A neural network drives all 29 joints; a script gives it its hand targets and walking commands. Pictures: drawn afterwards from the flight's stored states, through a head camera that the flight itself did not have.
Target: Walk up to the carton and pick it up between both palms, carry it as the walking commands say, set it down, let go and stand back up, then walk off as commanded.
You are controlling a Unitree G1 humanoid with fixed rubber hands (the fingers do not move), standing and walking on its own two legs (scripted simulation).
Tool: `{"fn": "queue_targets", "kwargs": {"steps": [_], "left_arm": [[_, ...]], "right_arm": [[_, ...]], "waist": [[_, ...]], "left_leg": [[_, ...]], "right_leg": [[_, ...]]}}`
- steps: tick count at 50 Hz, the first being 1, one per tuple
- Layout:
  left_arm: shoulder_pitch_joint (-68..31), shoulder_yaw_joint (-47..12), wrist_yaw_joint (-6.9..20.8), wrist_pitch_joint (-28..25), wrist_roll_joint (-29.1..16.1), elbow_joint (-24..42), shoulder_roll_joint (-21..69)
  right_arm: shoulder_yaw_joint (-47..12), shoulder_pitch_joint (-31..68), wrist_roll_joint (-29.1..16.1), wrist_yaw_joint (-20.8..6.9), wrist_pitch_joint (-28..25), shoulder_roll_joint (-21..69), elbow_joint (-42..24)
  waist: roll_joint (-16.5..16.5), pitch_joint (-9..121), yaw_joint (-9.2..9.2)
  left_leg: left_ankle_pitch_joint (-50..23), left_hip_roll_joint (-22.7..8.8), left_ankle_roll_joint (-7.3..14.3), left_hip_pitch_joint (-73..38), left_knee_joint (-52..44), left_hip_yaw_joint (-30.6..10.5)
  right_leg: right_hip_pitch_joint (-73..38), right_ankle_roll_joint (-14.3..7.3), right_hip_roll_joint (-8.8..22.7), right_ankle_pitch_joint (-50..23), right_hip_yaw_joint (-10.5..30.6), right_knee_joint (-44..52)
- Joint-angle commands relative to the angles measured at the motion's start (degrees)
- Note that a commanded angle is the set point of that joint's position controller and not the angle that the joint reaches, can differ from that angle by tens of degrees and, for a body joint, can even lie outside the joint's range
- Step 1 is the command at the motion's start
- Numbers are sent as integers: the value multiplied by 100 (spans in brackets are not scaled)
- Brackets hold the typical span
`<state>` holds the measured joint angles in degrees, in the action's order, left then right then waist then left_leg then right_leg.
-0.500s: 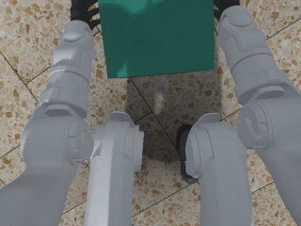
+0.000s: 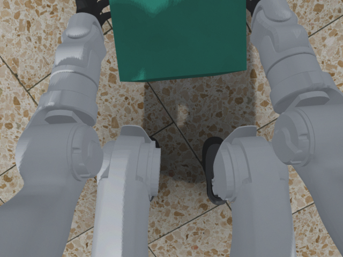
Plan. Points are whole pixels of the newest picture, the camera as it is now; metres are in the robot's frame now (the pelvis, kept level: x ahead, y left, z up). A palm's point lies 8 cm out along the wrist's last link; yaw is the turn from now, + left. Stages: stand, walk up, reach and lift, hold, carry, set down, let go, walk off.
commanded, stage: set down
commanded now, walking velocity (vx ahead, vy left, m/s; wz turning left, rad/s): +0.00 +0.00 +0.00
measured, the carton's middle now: (176, 25) +0.52 +0.02 -0.23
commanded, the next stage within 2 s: let go in 1.82 s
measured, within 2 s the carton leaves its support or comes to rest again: neither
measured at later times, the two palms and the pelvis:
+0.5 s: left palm (70, 7) +0.54 +0.20 -0.16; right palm out of the picture +0.56 -0.16 -0.16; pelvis +0.00 +0.00 +0.01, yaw +0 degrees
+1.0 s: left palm out of the picture +0.54 +0.21 -0.01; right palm out of the picture +0.57 -0.16 -0.01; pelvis +0.01 +0.01 +0.10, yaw +0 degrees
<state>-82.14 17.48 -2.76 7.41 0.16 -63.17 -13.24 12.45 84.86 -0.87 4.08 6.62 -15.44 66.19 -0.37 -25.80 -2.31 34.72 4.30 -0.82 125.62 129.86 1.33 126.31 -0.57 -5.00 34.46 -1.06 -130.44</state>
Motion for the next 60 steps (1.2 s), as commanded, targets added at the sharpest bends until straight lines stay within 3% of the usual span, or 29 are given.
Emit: {"fn": "queue_targets", "kwargs": {"steps": [1, 4, 7, 11, 18, 23, 28, 44, 60], "left_arm": [[-2103, -272, 183, -387, -121, 566, 505], [-1617, -209, -246, -546, -325, 320, -884], [-1560, -467, -392, -631, -653, 104, -1162], [-1400, -741, -370, -713, -972, 21, -1139], [-1292, -915, -282, -719, -1188, 53, -1130], [-1357, -935, -384, -676, -1255, 558, -1260], [-1167, -855, -513, -487, -1196, 1012, -1290], [-562, -415, -423, -67, -724, 1517, -946], [103, -120, -195, 85, -465, 2037, -838]], "right_arm": [[-372, 2058, -63, -296, -249, 710, -614], [-383, 1723, -229, 115, -334, -680, -467], [-640, 1696, -602, 251, -402, -894, -365], [-860, 1509, -886, 225, -491, -892, -267], [-892, 1386, -955, 136, -529, -1036, -257], [-843, 1490, -1018, 182, -484, -1145, -768], [-756, 1326, -952, 276, -301, -1212, -1230], [-242, 700, -497, 189, 47, -967, -1514], [22, 60, -190, 68, 226, -774, -2122]], "waist": [[-193, 5891, -106], [-158, 6197, -116], [-109, 6581, -200], [-110, 6656, -180], [-126, 6636, -46], [-182, 7667, -74], [-198, 8661, -95], [-112, 8436, -45], [-206, 9033, -42]], "left_leg": [[-1515, 39, -23, -2305, -1005, -8], [-1626, -81, -106, -2524, -1084, -47], [-1936, -151, -116, -2639, -1062, -85], [-2207, -199, -85, -2558, -1045, -152], [-2211, -214, -50, -2467, -1090, -235], [-2404, -184, -9, -3032, -1186, -195], [-2490, -121, 1, -3589, -1405, -55], [-2005, -54, 8, -3593, -2762, 12], [-2658, 52, -50, -4586, -4262, 52]], "right_leg": [[-2702, 90, 0, -1401, 165, 1005], [-2892, 147, 100, -1475, 207, 1088], [-2945, 177, 130, -1768, 248, 1096], [-2779, 175, 162, -2036, 277, 1106], [-2572, 118, 247, -1977, 261, 1094], [-3077, 107, 248, -2086, 180, 1130], [-3503, 129, 199, -2102, 44, 1343], [-3428, 87, 56, -1632, -33, 2666], [-4891, 158, -20, -2386, -20, 4170]]}}
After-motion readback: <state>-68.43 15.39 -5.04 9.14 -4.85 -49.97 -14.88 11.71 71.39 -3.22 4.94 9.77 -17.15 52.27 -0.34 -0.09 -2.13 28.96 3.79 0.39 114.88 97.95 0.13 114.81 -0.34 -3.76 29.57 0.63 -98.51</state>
